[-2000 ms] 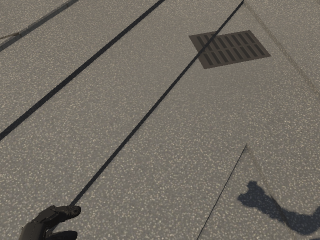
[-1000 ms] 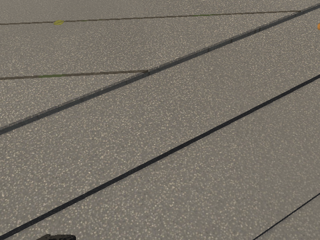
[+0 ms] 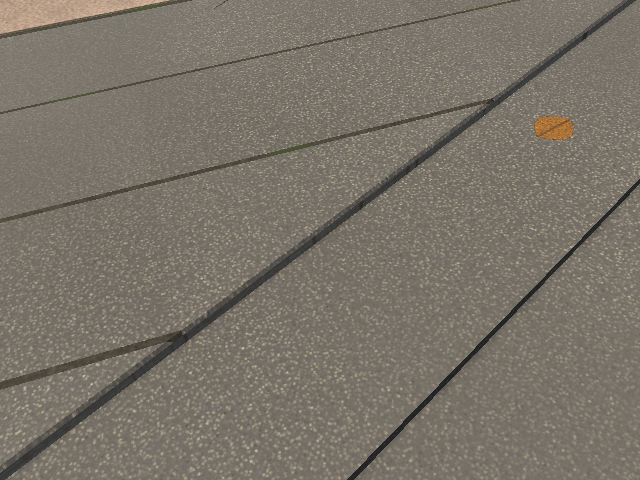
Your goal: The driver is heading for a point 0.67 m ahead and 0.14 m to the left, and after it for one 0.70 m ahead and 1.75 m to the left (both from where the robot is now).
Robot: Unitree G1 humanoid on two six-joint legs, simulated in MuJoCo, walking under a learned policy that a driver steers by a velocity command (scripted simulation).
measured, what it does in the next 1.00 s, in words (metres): walks ahead, turning left: left foot 0.04 m higher, then right foot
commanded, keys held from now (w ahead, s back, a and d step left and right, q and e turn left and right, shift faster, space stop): w+q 0.54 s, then w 0.44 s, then w+q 0.02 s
